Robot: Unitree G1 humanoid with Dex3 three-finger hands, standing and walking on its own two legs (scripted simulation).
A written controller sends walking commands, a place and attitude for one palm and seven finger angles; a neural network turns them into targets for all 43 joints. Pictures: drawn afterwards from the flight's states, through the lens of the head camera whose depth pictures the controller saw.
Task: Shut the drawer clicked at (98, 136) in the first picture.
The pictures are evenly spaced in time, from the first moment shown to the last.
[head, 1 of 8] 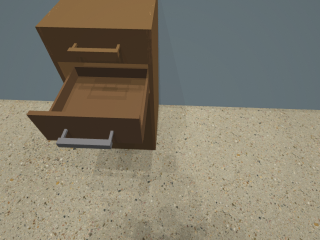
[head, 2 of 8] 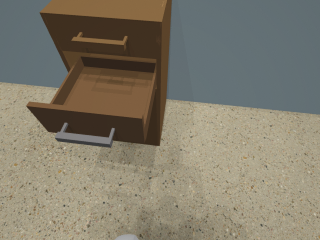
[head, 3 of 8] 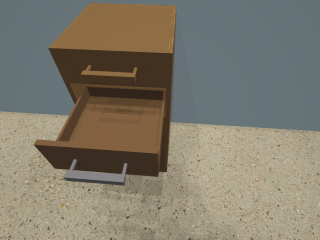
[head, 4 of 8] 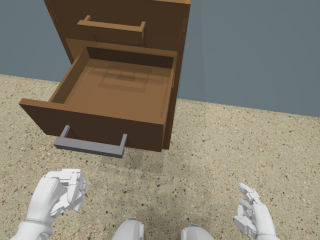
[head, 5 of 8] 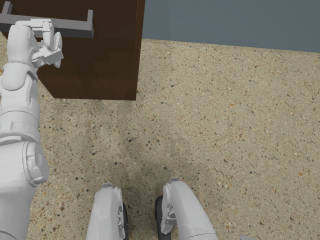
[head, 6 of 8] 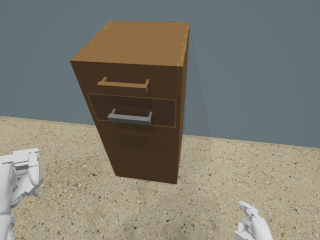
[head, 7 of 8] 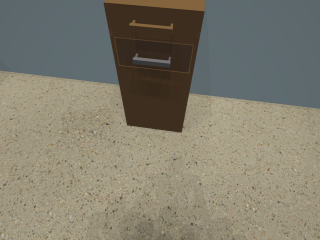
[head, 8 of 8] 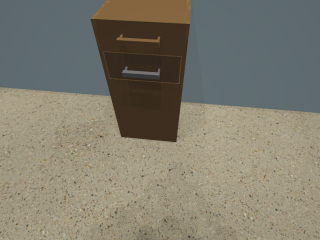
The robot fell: no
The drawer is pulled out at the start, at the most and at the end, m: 0.30 0.30 0.00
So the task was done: yes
